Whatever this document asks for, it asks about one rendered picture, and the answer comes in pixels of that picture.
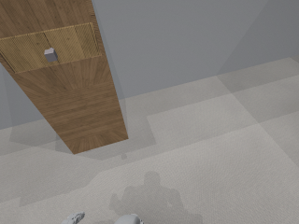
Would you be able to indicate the cabinet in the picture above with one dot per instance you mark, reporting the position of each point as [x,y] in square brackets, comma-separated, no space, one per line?
[77,98]

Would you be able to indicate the robot left hand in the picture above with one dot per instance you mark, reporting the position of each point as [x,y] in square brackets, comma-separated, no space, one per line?
[74,218]

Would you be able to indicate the drawer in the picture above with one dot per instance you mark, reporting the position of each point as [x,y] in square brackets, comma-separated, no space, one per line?
[26,52]

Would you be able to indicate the handle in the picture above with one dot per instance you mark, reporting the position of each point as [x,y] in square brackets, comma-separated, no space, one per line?
[51,55]

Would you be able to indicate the left robot thigh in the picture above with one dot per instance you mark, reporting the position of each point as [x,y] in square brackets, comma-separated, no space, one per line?
[129,219]

